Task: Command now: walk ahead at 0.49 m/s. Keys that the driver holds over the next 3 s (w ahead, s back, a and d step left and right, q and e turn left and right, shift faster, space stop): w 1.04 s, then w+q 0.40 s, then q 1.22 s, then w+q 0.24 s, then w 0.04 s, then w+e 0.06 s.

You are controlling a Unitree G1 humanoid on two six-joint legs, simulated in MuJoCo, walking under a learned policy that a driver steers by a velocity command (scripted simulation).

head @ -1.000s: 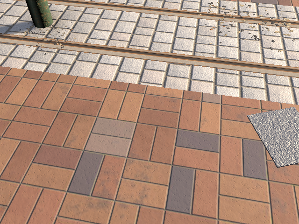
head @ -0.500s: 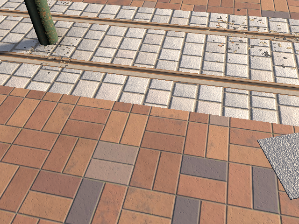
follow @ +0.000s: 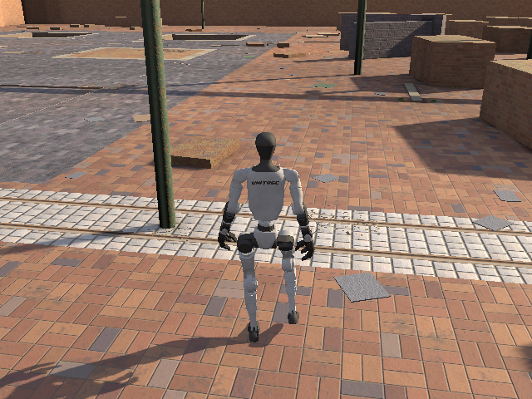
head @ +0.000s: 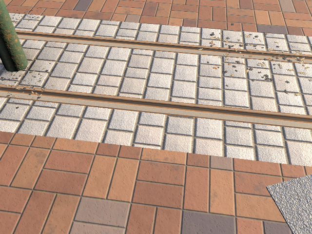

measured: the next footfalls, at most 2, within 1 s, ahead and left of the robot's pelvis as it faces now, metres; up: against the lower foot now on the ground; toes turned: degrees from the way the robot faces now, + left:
right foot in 0.30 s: +0.34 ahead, -0.17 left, +0.00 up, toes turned -2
left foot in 0.86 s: +0.65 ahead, +0.07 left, +0.00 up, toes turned +3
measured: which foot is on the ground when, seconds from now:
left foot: down 0.00-0.32, up 0.34-0.84, down 0.86-1.00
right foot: up 0.00-0.28, down 0.30-0.88, up 0.90-1.00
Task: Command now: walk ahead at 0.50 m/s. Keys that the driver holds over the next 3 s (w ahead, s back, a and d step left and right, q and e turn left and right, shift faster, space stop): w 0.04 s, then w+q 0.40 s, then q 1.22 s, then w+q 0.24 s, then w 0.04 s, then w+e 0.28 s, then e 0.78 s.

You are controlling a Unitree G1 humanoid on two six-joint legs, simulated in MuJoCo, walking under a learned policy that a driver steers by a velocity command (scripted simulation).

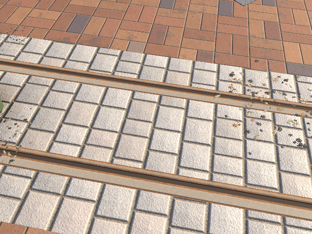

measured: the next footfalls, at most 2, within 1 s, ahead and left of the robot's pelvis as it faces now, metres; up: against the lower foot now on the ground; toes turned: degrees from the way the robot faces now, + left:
right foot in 0.40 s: +0.40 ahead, -0.14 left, +0.00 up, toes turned +9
left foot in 0.86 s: +0.46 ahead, +0.14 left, +0.00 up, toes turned +26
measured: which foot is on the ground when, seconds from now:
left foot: down 0.00-0.40, up 0.42-0.84, down 0.86-1.00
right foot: up 0.00-0.38, down 0.40-0.86, up 0.88-1.00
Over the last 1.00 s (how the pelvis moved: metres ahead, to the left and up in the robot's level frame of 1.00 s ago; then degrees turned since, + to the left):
0.55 -0.01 -0.01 1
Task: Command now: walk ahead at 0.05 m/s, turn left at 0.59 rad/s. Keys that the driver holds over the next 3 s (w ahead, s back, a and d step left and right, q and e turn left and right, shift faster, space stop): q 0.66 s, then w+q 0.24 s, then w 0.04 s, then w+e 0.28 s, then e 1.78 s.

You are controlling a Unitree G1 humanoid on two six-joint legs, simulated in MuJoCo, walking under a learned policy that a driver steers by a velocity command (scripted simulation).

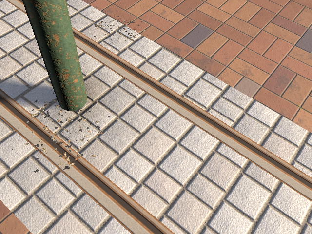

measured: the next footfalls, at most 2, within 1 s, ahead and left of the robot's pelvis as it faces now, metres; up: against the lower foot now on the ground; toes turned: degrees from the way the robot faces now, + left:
right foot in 0.30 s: +0.09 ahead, -0.15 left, +0.00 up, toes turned +15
left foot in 0.74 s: -0.01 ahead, +0.10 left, +0.00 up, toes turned +29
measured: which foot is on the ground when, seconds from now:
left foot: down 0.00-0.32, up 0.34-0.72, down 0.74-1.00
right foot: up 0.00-0.28, down 0.30-0.74, up 0.76-1.00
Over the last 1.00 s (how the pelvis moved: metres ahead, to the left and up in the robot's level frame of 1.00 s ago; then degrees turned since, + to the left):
0.39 0.02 0.00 29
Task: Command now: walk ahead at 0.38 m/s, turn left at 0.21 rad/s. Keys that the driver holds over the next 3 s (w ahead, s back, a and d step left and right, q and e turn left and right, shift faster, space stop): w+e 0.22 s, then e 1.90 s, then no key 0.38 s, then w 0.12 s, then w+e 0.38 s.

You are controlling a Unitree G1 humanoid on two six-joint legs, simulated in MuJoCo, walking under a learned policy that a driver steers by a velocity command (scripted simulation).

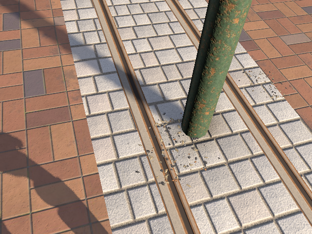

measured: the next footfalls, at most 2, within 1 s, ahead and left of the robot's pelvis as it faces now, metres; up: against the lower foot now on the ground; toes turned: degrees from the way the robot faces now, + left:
right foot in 0.28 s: +0.31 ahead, -0.15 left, +0.00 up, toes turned -6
left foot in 0.78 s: +0.47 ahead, +0.02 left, +0.00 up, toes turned -29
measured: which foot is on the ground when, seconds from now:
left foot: down 0.00-0.28, up 0.30-0.76, down 0.78-1.00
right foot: up 0.00-0.26, down 0.28-0.78, up 0.80-1.00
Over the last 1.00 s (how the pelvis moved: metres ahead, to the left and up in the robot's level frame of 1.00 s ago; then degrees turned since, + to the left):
0.05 0.04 0.02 34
